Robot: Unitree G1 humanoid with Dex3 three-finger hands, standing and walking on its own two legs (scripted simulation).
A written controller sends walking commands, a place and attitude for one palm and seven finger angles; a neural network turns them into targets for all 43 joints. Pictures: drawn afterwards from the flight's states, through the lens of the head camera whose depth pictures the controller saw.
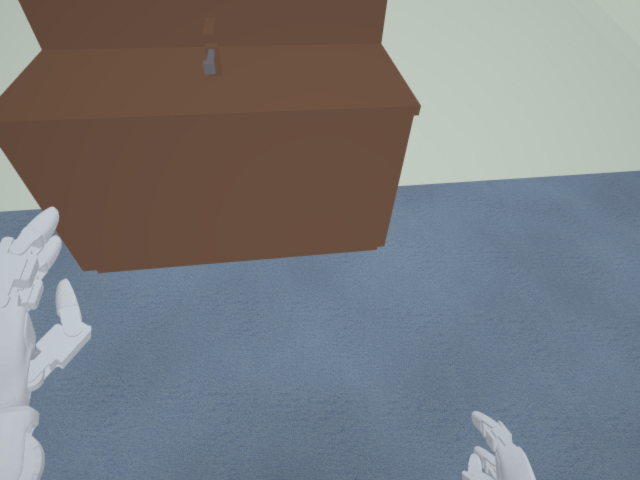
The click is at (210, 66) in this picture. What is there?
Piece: tap's lever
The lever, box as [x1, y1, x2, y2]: [203, 60, 215, 73]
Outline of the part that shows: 203,60 204,72 214,73 215,70 213,60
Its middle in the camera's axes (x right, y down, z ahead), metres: -0.31 -0.47 +1.06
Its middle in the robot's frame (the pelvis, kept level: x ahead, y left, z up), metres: +1.10 +0.38 +0.02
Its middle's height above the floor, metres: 0.79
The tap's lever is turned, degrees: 0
